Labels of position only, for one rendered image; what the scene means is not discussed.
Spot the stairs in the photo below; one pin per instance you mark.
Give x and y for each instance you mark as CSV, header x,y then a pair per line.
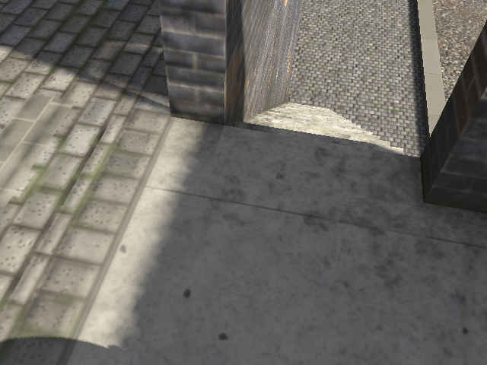
x,y
315,123

